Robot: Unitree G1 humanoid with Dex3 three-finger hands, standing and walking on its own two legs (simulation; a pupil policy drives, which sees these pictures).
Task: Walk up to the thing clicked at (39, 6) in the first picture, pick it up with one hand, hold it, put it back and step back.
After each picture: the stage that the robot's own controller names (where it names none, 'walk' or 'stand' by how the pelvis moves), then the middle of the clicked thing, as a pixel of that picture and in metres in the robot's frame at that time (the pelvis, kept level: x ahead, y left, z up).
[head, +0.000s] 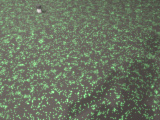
stand; (39, 8) +2.05 +0.68 -0.72
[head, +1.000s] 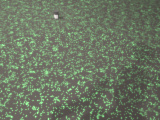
walk; (56, 14) +1.96 +0.34 -0.70
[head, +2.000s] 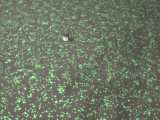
walk; (65, 36) +1.34 +0.19 -0.72
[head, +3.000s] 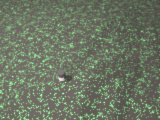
walk; (61, 75) +0.82 +0.21 -0.71
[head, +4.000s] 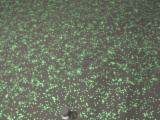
walk; (65, 113) +0.48 +0.24 -0.70
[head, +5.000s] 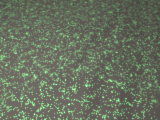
stand; out of the picture +0.29 +0.21 -0.71
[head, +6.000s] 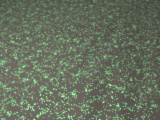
stand; out of the picture +0.27 +0.22 -0.72
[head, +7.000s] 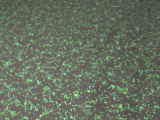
stand; out of the picture +0.29 +0.22 -0.73
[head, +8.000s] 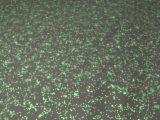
stand; out of the picture +0.28 +0.23 -0.73
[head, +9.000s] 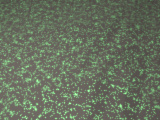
stand; out of the picture +0.27 +0.22 -0.73
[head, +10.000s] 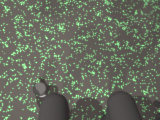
go down; (41, 90) +0.34 +0.22 -0.45
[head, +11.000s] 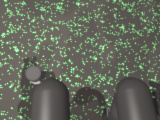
go down; (35, 75) +0.38 +0.23 -0.32
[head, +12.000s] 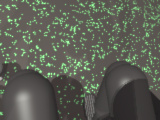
close in; out of the picture +0.36 +0.26 -0.23
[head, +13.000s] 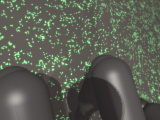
close; out of the picture +0.36 +0.26 -0.22
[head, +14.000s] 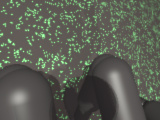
lift; out of the picture +0.36 +0.26 -0.22
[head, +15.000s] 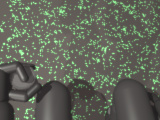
lift; (26, 82) +0.31 +0.22 -0.06
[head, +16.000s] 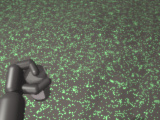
hold; (38, 83) +0.33 +0.17 +0.04
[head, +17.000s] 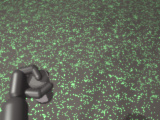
hold; (41, 87) +0.33 +0.17 +0.00
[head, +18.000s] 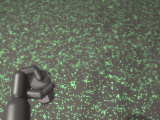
hold; (42, 88) +0.33 +0.17 +0.00
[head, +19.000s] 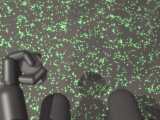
crouch; (34, 70) +0.37 +0.19 -0.09
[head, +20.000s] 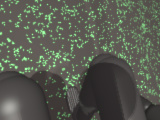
lower; out of the picture +0.39 +0.26 -0.22
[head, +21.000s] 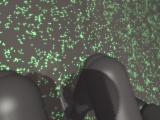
lower; out of the picture +0.39 +0.27 -0.22
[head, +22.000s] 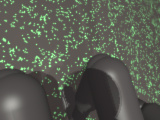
lower; out of the picture +0.38 +0.27 -0.22
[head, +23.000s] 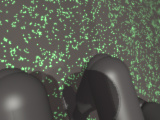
lower; out of the picture +0.38 +0.27 -0.22
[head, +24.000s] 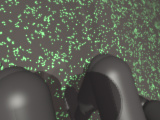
loosen; out of the picture +0.38 +0.26 -0.22
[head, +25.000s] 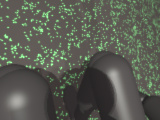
withdraw; out of the picture +0.36 +0.24 -0.21
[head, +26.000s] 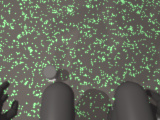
walk; (51, 73) +0.39 +0.19 -0.38
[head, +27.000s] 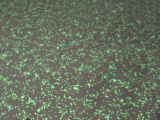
stand; out of the picture +0.31 +0.18 -0.66
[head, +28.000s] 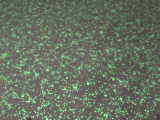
stand; out of the picture +0.32 +0.19 -0.67
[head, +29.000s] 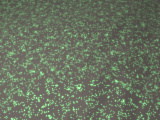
stand; out of the picture +0.33 +0.18 -0.70
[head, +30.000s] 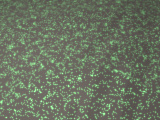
walk; out of the picture +0.35 +0.18 -0.71
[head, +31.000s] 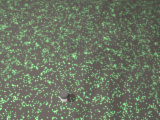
walk; (64, 95) +0.52 +0.15 -0.71
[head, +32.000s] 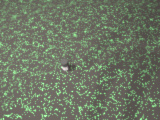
walk; (65, 65) +0.83 +0.27 -0.70
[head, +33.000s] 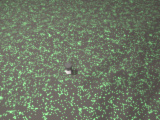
stand; (68, 68) +0.94 +0.20 -0.71
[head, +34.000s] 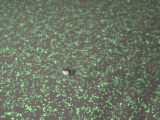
stand; (66, 69) +0.94 +0.22 -0.73
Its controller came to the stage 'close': yes
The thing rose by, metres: 0.71
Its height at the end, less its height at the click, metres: +0.00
